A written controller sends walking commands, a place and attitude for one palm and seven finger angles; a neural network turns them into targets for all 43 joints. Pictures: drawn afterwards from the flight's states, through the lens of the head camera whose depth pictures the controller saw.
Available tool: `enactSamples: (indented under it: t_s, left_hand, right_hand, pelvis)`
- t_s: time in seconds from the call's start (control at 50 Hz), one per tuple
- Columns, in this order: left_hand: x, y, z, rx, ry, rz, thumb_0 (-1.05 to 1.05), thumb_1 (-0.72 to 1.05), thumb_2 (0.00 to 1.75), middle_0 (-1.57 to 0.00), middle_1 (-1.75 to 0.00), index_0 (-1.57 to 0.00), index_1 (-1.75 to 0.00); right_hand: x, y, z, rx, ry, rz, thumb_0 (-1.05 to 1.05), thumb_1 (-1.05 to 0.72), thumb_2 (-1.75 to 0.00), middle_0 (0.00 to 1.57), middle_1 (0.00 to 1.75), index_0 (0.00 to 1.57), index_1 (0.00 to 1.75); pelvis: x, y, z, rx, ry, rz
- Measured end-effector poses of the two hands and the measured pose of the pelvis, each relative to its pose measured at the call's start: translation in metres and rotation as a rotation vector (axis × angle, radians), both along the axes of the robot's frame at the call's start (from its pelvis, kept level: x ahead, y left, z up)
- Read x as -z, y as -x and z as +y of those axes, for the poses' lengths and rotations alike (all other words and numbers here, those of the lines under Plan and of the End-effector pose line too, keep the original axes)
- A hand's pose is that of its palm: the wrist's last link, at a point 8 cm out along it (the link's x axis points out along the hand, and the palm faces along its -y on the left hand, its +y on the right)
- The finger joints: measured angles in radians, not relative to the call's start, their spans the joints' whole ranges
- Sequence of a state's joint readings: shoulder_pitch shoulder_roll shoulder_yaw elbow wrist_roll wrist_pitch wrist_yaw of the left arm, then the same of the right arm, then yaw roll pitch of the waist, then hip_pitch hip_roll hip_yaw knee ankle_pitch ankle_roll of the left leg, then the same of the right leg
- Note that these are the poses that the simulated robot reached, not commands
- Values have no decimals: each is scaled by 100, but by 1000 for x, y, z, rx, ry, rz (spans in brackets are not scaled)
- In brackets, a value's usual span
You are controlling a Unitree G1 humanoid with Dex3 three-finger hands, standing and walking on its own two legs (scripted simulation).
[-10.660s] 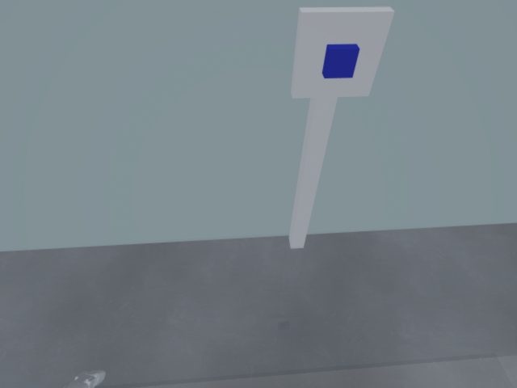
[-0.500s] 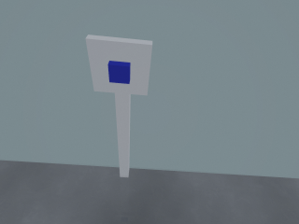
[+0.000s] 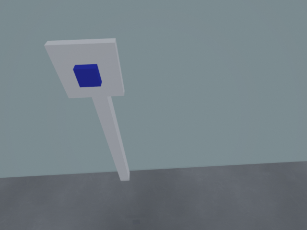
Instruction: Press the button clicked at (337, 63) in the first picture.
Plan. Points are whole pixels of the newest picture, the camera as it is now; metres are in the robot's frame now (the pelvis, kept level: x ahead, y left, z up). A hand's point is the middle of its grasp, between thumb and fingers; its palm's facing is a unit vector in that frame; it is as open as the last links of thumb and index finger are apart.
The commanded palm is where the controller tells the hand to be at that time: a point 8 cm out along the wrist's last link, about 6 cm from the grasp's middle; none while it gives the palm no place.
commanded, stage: come to a stop and stand still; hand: left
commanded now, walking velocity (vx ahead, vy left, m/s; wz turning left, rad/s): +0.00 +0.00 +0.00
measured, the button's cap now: (88, 75) +0.55 +0.23 +0.13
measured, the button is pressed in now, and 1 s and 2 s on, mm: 0 0 0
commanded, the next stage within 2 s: look again from close up in 0.30 s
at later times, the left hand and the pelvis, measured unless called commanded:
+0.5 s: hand out of the picture -0.03 +0.14 -0.17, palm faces +0.04 -0.99 -0.17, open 7.4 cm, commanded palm none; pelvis +0.00 +0.00 +0.00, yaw -1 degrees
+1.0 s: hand out of the picture -0.02 +0.22 -0.18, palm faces -0.02 -0.98 -0.21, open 7.4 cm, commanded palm none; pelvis -0.01 +0.04 +0.00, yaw -1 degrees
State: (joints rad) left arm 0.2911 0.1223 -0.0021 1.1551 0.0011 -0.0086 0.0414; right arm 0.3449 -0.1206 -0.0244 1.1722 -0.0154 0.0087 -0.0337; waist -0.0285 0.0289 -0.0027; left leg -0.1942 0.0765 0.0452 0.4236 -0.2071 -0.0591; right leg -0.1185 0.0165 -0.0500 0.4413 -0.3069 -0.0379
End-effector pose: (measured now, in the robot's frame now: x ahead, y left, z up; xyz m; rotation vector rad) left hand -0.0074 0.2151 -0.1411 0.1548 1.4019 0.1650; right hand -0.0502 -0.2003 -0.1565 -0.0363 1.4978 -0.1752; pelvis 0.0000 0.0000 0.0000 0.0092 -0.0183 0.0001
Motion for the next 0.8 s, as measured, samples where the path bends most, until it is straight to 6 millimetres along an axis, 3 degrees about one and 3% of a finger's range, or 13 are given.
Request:
enactSamples:
  t_s: [0.26,0.42,0.5,0.6,0.8]
  left_hand:
    - [3,21,-33,-49,42,50,1,92,90,-20,-30,-20,-30]
    - [5,27,-37,-62,49,58,1,91,90,-20,-30,-20,-30]
    - [3,28,-27,-25,41,34,1,91,90,-20,-30,-20,-30]
    - [14,25,1,-5,35,13,1,91,90,-20,-30,-20,-30]
    - [8,5,47,31,3,-54,1,91,90,-20,-30,-20,-30]
  right_hand:
    - [0,-30,-20,-42,16,-33,0,-91,-90,19,30,20,30]
    - [-2,-47,-28,-61,45,-58,1,-91,-90,19,30,20,30]
    - [-6,-59,-30,-61,71,-120,1,-92,-90,19,30,20,30]
    - [-8,-72,-17,-66,100,-215,1,-92,-90,19,30,20,30]
    - [-15,-59,8,-92,99,-218,1,-94,-90,20,30,20,30]
  pelvis:
    - [0,-2,-16,-5,4,-6]
    - [1,-5,-15,-3,6,-6]
    - [1,2,-5,13,19,11]
    - [9,8,13,8,31,1]
    - [5,15,37,24,15,2]
